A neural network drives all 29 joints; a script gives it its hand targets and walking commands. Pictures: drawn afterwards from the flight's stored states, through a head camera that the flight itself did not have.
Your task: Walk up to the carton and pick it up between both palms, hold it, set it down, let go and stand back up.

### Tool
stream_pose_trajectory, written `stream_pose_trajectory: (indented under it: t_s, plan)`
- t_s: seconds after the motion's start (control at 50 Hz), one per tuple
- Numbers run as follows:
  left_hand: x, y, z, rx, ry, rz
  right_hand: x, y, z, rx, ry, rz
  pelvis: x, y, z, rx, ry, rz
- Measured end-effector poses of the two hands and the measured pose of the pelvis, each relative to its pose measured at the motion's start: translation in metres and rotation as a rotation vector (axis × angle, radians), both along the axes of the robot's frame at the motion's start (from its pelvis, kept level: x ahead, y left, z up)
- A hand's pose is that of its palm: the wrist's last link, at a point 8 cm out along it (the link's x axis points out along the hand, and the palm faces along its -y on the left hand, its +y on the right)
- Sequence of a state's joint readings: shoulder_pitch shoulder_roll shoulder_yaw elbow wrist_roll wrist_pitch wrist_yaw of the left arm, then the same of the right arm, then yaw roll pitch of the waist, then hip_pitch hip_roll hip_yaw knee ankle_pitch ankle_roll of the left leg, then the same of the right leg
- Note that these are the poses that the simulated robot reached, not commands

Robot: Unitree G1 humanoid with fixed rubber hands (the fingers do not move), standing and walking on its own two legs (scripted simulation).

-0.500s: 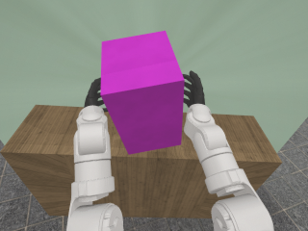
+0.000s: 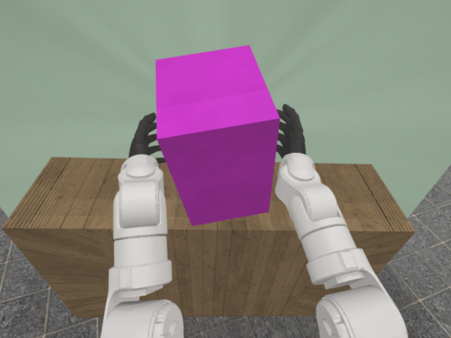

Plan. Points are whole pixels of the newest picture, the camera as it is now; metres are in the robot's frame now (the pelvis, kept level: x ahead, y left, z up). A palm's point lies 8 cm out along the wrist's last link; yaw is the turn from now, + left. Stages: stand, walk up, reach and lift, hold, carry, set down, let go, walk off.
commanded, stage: hold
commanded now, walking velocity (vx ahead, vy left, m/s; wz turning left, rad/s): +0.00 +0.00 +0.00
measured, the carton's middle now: (218, 143) +0.43 +0.01 +0.17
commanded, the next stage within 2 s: none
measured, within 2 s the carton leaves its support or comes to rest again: neither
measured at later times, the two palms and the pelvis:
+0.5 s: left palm (138, 162) +0.36 +0.14 +0.18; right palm (287, 151) +0.37 -0.10 +0.20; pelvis +0.00 +0.00 +0.00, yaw +1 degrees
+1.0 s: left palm (136, 161) +0.35 +0.14 +0.19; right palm (286, 150) +0.37 -0.10 +0.20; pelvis +0.00 +0.00 +0.00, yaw +1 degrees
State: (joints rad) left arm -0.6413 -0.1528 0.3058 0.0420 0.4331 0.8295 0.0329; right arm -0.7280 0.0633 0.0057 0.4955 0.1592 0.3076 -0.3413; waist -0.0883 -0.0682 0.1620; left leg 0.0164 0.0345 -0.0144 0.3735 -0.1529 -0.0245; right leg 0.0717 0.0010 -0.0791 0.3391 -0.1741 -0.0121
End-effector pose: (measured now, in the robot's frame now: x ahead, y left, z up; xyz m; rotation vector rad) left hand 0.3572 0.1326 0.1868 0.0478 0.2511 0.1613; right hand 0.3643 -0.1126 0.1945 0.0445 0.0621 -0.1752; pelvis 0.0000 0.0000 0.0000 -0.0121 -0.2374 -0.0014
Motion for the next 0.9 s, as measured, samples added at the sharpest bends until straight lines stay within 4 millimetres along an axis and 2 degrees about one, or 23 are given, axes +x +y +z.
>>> stream_pose_trajectory:
  t_s: [0.32,0.68,0.9]
  plan:
    - [-0.001,0.013,-0.002,-0.017,0.001,0.028,0.003,0.013,0.004,-0.002,0.002,0.025,0.000,-0.004,0.000,-0.001,0.004,0.019]
    - [0.000,0.001,-0.001,0.002,-0.003,-0.001,0.000,0.001,0.000,0.006,-0.003,0.000,0.000,-0.001,0.000,-0.001,-0.002,0.007]
    - [-0.002,0.005,0.001,-0.008,0.000,0.016,0.001,0.006,0.004,-0.004,0.000,0.013,0.000,-0.003,0.000,0.001,-0.002,0.007]
